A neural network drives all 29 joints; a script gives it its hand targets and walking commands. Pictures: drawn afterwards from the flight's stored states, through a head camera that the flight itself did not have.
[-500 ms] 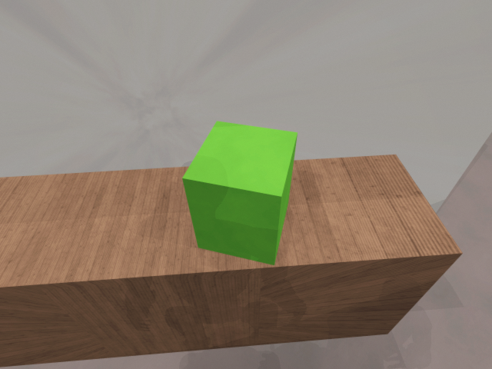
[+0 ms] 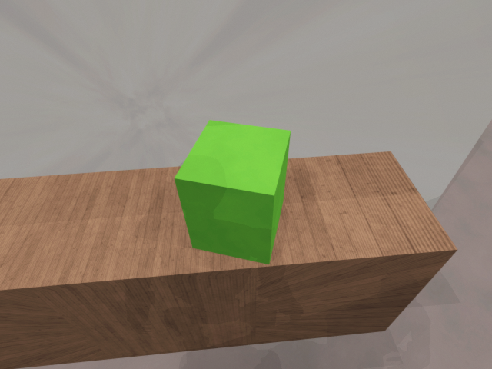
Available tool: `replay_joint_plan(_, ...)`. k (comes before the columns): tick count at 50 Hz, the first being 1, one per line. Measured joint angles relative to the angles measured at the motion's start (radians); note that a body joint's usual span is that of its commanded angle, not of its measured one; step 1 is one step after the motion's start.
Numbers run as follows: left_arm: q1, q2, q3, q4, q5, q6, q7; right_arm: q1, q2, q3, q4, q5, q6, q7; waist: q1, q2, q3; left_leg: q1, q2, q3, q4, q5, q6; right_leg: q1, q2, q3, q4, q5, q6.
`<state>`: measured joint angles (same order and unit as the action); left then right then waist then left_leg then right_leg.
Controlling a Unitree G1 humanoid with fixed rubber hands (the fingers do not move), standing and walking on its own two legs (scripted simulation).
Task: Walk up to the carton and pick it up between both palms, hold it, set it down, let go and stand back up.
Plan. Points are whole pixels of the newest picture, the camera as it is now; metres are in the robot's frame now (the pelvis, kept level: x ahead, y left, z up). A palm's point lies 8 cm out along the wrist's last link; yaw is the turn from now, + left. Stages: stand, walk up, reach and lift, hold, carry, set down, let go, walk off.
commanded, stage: stand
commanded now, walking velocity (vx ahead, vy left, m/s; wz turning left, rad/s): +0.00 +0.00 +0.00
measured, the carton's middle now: (239, 192) +0.53 +0.01 -0.06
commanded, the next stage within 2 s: none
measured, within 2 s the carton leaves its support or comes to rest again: neither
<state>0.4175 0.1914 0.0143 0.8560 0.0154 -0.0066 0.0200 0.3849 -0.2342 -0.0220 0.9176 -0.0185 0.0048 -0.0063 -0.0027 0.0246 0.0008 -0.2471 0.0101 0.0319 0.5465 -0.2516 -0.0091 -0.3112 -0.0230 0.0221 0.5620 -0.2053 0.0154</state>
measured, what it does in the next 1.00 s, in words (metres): stands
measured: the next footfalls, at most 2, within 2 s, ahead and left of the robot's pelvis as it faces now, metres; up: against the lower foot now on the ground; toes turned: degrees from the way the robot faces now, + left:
none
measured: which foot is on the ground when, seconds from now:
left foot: down 0.00-1.00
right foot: down 0.00-1.00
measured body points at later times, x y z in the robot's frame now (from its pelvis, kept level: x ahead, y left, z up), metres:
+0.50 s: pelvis +0.03 +0.00 +0.01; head +0.02 -0.01 +0.45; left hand +0.05 +0.24 -0.13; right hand +0.06 -0.24 -0.15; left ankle +0.03 +0.13 -0.73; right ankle +0.06 -0.13 -0.73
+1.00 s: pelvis +0.05 +0.00 +0.01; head +0.05 -0.01 +0.46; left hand +0.06 +0.23 -0.14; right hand +0.05 -0.24 -0.15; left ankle +0.03 +0.13 -0.73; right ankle +0.06 -0.13 -0.73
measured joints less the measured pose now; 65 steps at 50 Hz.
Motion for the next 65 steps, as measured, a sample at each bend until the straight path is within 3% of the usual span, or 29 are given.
replay_joint_plan(65,-0.115,-0.041,-0.017,0.186,-0.011,-0.003,0.028,-0.073,0.054,0.027,0.124,0.02,-0.007,-0.033,0.003,-0.004,0.049,0.116,0.019,0.005,-0.104,-0.025,-0.012,0.106,0.019,0.001,-0.09,-0.028,-0.009)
